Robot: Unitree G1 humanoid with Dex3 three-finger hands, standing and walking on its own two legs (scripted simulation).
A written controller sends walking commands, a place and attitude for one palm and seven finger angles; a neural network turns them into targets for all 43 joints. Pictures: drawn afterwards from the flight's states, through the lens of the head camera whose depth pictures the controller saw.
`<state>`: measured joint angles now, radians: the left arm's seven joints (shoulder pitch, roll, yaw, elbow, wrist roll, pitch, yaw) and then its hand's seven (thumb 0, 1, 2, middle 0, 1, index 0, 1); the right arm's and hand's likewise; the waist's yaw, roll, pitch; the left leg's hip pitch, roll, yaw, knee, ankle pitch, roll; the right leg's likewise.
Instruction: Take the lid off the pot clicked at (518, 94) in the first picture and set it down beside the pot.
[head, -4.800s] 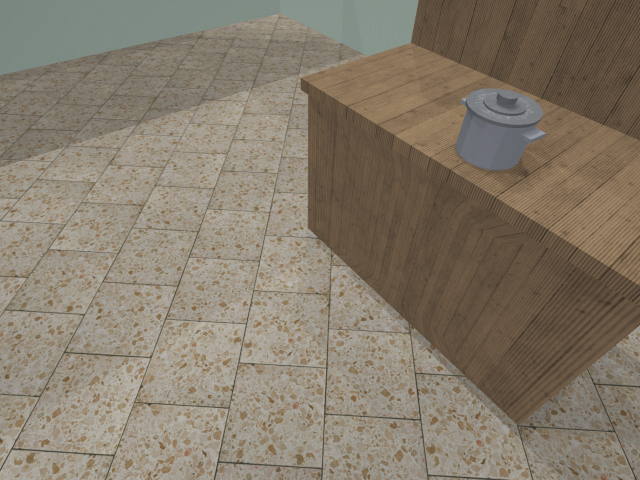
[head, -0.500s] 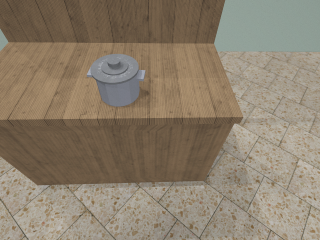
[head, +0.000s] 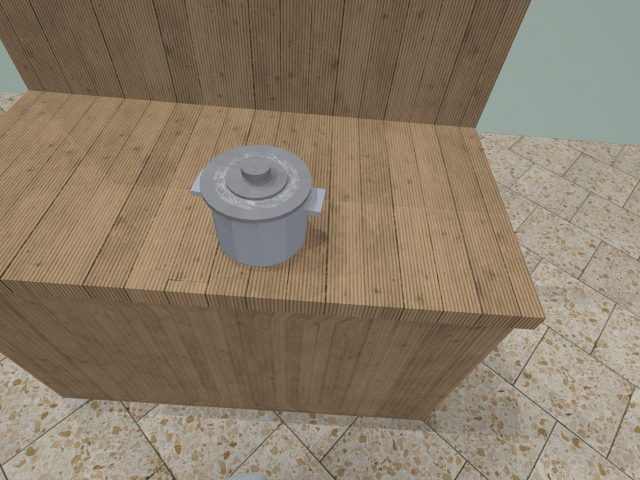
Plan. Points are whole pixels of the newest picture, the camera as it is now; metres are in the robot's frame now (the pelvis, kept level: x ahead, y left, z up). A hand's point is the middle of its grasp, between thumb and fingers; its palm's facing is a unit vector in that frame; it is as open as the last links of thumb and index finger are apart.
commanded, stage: come to a stop and stand still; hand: left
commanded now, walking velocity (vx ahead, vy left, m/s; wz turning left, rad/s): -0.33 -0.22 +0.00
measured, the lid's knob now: (255, 168) +0.51 +0.15 +0.09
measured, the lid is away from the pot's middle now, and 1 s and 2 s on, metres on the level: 0.00 0.00 0.00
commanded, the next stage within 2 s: look again from close up in 1.28 s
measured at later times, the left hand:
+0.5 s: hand out of the picture +0.04 +0.14 -0.15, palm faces -0.01 -0.96 -0.28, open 7.3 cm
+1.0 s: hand out of the picture -0.02 +0.08 -0.15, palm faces +0.05 -0.98 -0.20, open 7.3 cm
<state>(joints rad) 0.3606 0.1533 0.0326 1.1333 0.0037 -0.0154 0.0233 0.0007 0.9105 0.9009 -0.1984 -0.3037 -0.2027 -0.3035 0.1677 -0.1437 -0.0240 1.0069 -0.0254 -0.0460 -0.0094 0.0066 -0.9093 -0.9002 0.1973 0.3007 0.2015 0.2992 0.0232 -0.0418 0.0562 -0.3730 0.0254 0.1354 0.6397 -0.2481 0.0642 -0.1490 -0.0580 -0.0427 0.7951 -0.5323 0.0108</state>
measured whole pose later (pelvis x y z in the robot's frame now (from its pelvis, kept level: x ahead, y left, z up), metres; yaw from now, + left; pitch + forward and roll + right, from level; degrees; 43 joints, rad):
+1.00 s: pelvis -0.02 -0.10 +0.02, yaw +0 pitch -2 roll +0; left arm 0.27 0.14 0.01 1.15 0.00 0.00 0.03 0.00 0.93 0.90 -0.20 -0.30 -0.20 -0.30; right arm 0.30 -0.13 0.00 1.15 -0.01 0.02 -0.04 0.01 -0.91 -0.90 0.20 0.30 0.20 0.30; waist 0.00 0.02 0.01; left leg -0.11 0.06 0.01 0.40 -0.25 -0.05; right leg -0.17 0.05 -0.08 0.41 -0.21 -0.07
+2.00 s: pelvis -0.04 -0.02 +0.01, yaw -1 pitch -2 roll +0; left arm 0.35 0.14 0.00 1.08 0.02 -0.01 0.04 0.00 0.91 0.90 -0.20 -0.30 -0.20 -0.30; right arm 0.33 -0.12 0.01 1.09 -0.01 -0.02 -0.03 0.01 -0.91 -0.90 0.20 0.30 0.20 0.30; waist 0.00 -0.03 0.00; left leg -0.19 -0.04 0.06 0.49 -0.27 0.06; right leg -0.24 -0.06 -0.03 0.49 -0.21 0.04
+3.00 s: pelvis -0.01 -0.02 +0.01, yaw -1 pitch -1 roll +0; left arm 0.42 0.12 0.01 1.09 0.02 -0.02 0.02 0.00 0.91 0.90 -0.20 -0.30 -0.20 -0.30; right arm 0.37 -0.12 -0.01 1.14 -0.01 0.00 -0.02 0.01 -0.91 -0.90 0.20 0.30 0.20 0.30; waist 0.02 -0.01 0.00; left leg -0.17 -0.03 0.06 0.53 -0.34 0.06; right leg -0.23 -0.04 -0.02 0.53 -0.28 0.02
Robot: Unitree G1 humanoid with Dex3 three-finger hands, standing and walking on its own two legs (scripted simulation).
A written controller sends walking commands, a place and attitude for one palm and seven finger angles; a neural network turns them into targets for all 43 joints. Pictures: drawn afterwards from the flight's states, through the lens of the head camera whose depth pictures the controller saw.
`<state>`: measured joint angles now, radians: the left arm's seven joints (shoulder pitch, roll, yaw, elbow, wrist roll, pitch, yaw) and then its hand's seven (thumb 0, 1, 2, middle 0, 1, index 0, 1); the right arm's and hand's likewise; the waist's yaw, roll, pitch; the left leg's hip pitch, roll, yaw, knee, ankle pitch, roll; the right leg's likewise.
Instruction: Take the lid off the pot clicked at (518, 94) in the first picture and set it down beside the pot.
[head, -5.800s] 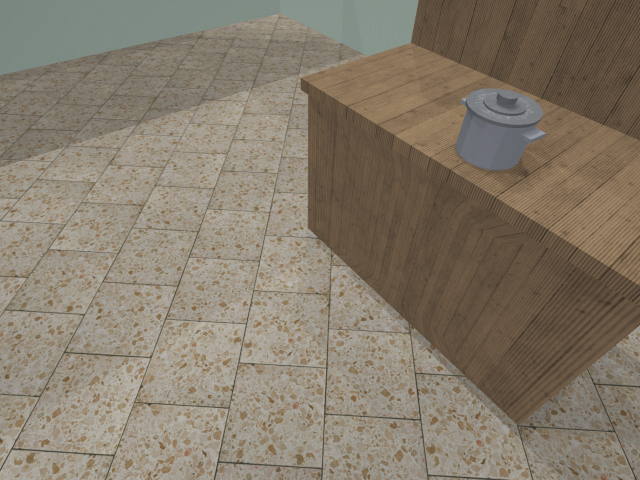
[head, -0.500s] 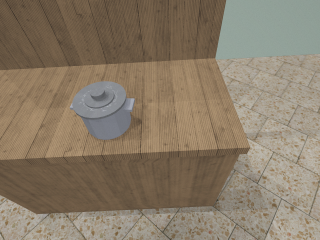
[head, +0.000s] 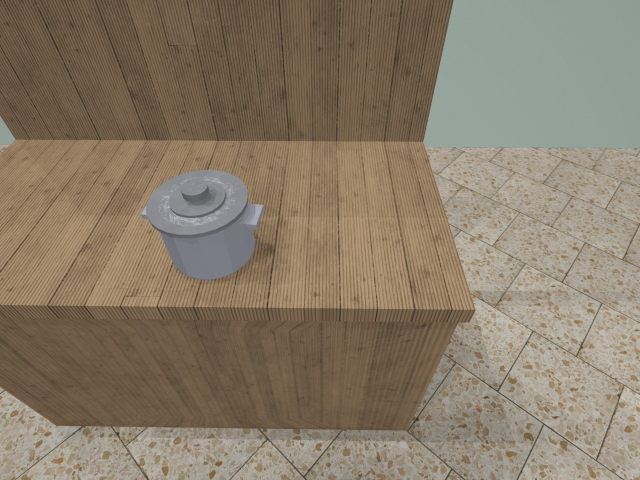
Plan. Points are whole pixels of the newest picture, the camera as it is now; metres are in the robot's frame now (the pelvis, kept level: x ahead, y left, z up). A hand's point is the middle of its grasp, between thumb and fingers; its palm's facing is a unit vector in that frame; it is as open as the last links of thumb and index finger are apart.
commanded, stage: come to a stop and stand still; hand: left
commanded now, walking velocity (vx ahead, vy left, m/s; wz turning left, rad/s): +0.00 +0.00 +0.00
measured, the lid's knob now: (194, 190) +0.53 +0.24 +0.07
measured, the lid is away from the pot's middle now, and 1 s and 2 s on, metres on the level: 0.00 0.00 0.00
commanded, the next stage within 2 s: look again from close up in 0.28 s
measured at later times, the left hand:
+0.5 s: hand out of the picture -0.04 +0.19 -0.18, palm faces +0.04 -0.98 -0.17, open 7.3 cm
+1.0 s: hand out of the picture -0.03 +0.24 -0.19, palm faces +0.03 -0.99 -0.15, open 7.3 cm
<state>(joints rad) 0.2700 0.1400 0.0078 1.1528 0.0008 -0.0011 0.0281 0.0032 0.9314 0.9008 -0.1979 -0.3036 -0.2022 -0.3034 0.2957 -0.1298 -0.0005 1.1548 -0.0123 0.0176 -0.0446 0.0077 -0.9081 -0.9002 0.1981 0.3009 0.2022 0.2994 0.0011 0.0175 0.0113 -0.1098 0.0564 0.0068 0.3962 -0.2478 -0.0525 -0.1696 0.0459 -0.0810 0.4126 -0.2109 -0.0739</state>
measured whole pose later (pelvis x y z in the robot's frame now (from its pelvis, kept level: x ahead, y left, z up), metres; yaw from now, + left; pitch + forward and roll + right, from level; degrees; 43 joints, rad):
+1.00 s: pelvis -0.02 +0.08 -0.01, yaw +0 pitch -2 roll +0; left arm 0.35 0.14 0.00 1.08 0.02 -0.01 0.04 0.00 0.91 0.90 -0.20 -0.30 -0.20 -0.30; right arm 0.33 -0.12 0.01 1.09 -0.01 -0.02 -0.03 0.01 -0.91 -0.90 0.20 0.30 0.20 0.30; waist 0.00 -0.03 0.00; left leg -0.19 -0.04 0.06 0.49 -0.27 0.06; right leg -0.24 -0.06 -0.03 0.49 -0.21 0.04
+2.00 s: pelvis +0.01 +0.08 -0.01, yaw -1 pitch -1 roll +0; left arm 0.42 0.12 0.01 1.09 0.02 -0.02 0.02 0.00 0.91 0.90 -0.20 -0.30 -0.20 -0.30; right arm 0.37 -0.12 -0.01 1.14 -0.01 0.00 -0.02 0.01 -0.91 -0.90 0.20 0.30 0.20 0.30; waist 0.02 -0.01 0.00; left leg -0.17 -0.03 0.06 0.53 -0.34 0.06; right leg -0.23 -0.04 -0.02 0.53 -0.28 0.02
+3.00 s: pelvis +0.09 +0.14 -0.02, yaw -1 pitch -2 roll +0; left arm 0.33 0.18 0.01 0.98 0.02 0.06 0.03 0.00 0.91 0.90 -0.20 -0.30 -0.20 -0.30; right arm 0.29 -0.18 -0.03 0.92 -0.02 0.04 -0.01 0.01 -0.91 -0.90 0.20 0.30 0.20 0.30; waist 0.00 0.03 -0.03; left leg -0.26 -0.01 0.09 0.62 -0.33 0.06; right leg -0.38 -0.03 -0.01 0.77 -0.35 -0.02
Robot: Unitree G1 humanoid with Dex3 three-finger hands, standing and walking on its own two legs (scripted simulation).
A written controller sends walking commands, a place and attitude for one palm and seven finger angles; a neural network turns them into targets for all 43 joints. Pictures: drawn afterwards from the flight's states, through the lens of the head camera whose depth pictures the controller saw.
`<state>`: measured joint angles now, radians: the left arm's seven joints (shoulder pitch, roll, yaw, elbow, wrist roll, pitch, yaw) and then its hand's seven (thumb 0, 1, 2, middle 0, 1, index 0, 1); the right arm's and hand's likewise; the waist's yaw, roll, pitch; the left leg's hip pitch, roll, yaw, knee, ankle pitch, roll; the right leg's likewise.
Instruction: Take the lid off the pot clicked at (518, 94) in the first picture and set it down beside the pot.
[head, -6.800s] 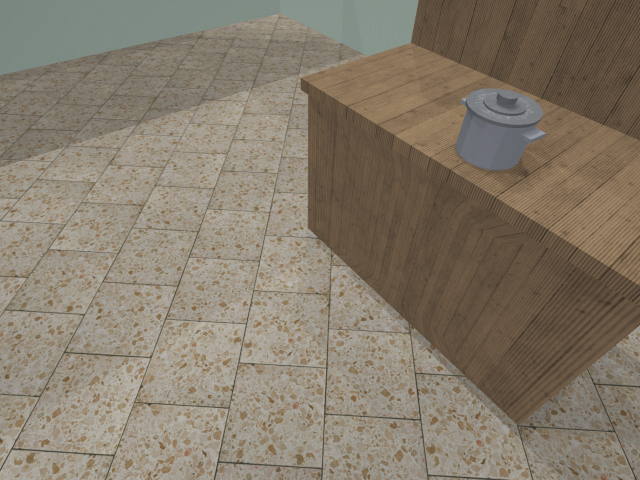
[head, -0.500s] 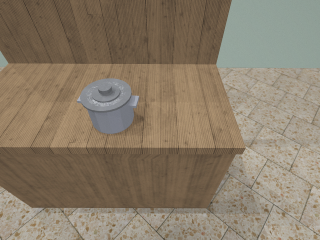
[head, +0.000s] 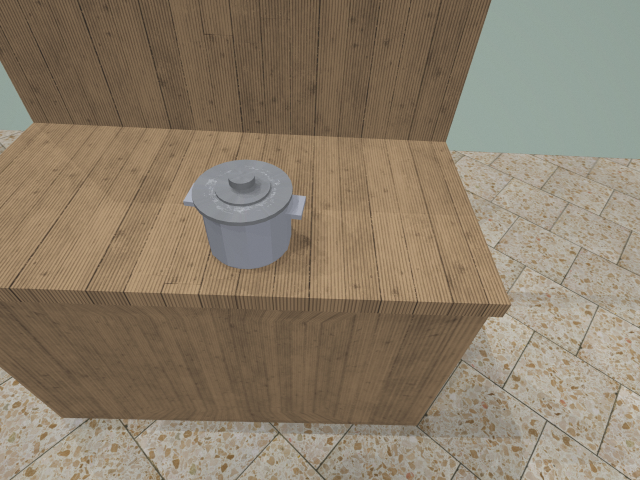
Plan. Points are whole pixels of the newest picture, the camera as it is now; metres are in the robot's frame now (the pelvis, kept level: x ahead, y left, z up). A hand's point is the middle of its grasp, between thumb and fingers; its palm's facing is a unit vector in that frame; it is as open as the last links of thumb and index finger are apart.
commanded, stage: look again from close up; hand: left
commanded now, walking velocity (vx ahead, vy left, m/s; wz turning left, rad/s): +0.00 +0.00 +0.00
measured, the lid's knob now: (241, 178) +0.55 +0.17 +0.08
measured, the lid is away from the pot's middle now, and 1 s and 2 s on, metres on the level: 0.00 0.00 0.00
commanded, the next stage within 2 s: shuffle to correct the standing spot in 0.64 s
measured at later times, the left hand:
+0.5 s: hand out of the picture -0.02 +0.15 -0.18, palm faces +0.04 -0.99 -0.13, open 7.3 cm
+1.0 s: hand out of the picture -0.02 +0.15 -0.18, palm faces +0.07 -0.99 -0.15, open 7.3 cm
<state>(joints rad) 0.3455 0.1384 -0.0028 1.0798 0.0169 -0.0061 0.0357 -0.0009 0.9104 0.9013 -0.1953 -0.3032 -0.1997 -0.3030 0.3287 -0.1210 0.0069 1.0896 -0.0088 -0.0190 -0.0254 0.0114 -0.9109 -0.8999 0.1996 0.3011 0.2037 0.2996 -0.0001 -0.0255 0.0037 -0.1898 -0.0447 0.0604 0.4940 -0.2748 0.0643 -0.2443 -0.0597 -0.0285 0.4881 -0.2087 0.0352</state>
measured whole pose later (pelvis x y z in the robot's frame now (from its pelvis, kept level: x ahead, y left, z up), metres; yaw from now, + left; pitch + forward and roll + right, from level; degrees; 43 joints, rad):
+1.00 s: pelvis +0.03 +0.00 +0.00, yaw -1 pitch -1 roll +0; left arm 0.42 0.12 0.01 1.09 0.02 -0.02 0.02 0.00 0.91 0.90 -0.20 -0.30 -0.20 -0.30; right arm 0.37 -0.12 -0.01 1.14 -0.01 0.00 -0.02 0.01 -0.91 -0.90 0.20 0.30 0.20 0.30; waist 0.02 -0.01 0.00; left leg -0.17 -0.03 0.06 0.53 -0.34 0.06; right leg -0.23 -0.04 -0.02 0.53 -0.28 0.02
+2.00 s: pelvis +0.11 +0.06 -0.01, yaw -1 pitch -2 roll +0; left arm 0.33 0.18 0.01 0.98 0.02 0.06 0.03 0.00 0.91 0.90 -0.20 -0.30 -0.20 -0.30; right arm 0.29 -0.18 -0.03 0.92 -0.02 0.04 -0.01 0.01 -0.91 -0.90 0.20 0.30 0.20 0.30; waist 0.00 0.03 -0.03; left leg -0.26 -0.01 0.09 0.62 -0.33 0.06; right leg -0.38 -0.03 -0.01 0.77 -0.35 -0.02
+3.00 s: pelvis +0.15 +0.05 +0.00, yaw -1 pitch +0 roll +1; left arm 0.30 0.14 -0.02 1.09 0.01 -0.01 0.04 0.01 0.93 0.90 -0.20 -0.30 -0.20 -0.30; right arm 0.29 -0.14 0.02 1.12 -0.01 -0.03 -0.04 0.01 -0.91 -0.90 0.20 0.30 0.20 0.30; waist 0.00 0.01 0.03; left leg -0.15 -0.02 0.09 0.41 -0.27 0.04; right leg -0.17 0.00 -0.02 0.45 -0.28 -0.02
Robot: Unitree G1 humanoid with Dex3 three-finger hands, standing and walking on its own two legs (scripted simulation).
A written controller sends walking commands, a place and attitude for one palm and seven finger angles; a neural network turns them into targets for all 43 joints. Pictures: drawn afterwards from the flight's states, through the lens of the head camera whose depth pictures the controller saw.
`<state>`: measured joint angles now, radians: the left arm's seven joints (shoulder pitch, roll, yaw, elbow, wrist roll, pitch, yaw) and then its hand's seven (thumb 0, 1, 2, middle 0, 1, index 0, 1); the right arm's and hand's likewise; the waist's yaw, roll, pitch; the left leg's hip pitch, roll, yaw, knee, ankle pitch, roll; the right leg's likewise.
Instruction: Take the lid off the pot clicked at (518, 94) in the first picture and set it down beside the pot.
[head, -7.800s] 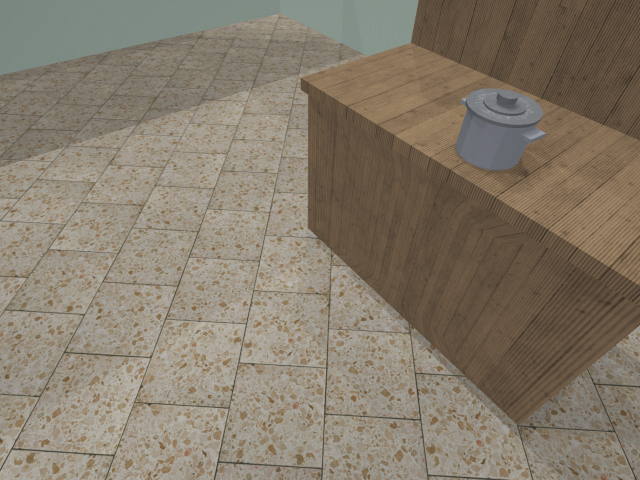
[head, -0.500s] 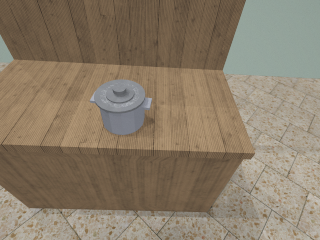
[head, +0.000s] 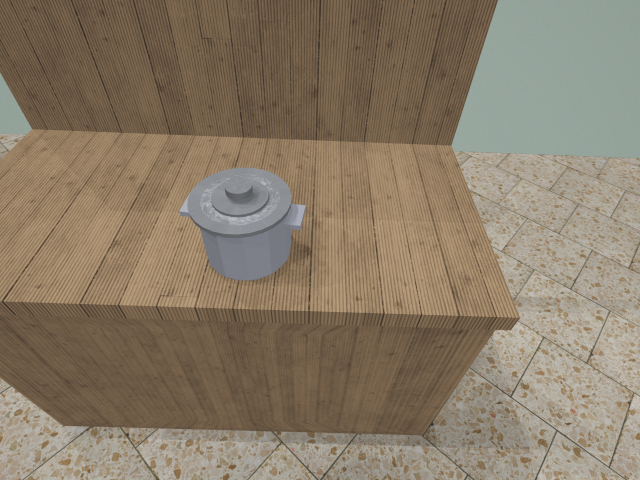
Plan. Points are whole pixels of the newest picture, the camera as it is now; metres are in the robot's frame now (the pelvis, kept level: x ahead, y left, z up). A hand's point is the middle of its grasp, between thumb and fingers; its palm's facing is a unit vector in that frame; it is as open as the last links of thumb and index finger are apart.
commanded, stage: shuffle to correct the standing spot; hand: left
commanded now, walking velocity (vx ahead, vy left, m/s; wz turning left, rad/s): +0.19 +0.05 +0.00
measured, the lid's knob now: (238, 188) +0.52 +0.18 +0.08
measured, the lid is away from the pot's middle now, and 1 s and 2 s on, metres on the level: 0.00 0.00 0.00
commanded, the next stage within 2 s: come to a stop and stand still in 0.12 s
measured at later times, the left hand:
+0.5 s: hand (188, 470) +0.17 +0.20 -0.17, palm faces +0.07 -0.97 -0.21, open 7.3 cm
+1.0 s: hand out of the picture +0.10 +0.26 -0.17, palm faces +0.04 -0.97 -0.24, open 7.3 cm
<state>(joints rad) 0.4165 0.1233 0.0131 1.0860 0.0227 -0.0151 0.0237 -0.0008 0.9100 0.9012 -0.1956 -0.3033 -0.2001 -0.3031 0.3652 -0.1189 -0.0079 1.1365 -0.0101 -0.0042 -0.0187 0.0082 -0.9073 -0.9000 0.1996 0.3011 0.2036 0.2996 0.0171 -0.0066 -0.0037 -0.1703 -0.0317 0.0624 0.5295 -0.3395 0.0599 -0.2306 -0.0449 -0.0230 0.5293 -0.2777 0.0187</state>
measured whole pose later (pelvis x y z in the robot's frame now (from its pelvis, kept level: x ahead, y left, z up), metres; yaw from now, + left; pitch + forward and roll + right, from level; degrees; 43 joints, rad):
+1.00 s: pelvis +0.08 +0.06 -0.01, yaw +0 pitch -2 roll +0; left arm 0.33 0.18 0.01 0.98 0.02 0.06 0.03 0.00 0.91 0.90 -0.20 -0.30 -0.20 -0.30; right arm 0.29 -0.18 -0.03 0.92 -0.02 0.04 -0.01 0.01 -0.91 -0.90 0.20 0.30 0.20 0.30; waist 0.00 0.03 -0.03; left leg -0.26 -0.01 0.09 0.62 -0.33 0.06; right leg -0.38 -0.03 -0.01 0.77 -0.35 -0.02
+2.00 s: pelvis +0.12 +0.06 +0.01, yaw +0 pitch +0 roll +1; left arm 0.30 0.14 -0.02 1.09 0.01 -0.01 0.04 0.01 0.93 0.90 -0.20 -0.30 -0.20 -0.30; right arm 0.29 -0.14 0.02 1.12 -0.01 -0.03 -0.04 0.01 -0.91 -0.90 0.20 0.30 0.20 0.30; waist 0.00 0.01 0.03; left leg -0.15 -0.02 0.09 0.41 -0.27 0.04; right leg -0.17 0.00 -0.02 0.45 -0.28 -0.02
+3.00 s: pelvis +0.06 +0.03 +0.00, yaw +1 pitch -1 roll +1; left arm 0.27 0.18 0.01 0.99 0.02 0.03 0.04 0.00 0.91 0.90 -0.20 -0.30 -0.20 -0.30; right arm 0.23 -0.15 -0.04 1.04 -0.01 0.02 -0.02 0.01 -0.91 -0.90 0.20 0.30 0.20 0.30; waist -0.01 -0.01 0.06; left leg -0.30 0.01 0.06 0.55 -0.25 0.01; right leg -0.31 0.03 -0.06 0.57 -0.25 -0.06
